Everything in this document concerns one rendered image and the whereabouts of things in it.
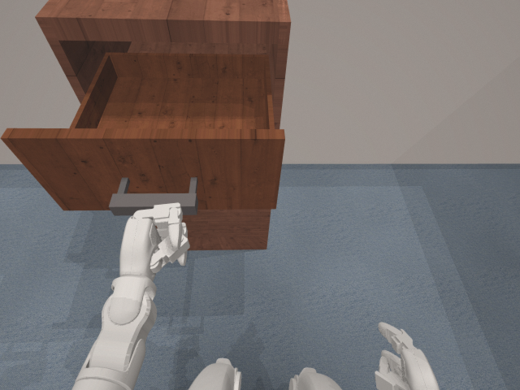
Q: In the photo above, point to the robot thigh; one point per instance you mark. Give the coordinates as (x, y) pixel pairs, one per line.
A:
(218, 376)
(312, 381)

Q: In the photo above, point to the drawer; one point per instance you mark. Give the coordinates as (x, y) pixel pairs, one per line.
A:
(160, 119)

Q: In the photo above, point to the robot right thigh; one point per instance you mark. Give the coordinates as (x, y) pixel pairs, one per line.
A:
(312, 381)

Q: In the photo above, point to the cabinet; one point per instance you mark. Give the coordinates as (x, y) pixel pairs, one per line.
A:
(80, 32)

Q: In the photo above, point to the left robot hand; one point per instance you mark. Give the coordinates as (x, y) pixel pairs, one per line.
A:
(141, 238)

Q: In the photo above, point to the left robot forearm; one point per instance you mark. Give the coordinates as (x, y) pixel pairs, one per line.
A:
(115, 359)

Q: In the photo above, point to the right robot hand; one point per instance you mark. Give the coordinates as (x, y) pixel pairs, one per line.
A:
(410, 372)

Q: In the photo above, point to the handle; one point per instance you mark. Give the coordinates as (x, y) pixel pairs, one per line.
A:
(123, 203)

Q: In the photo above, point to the robot left thigh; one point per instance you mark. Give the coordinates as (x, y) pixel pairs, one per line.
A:
(218, 376)

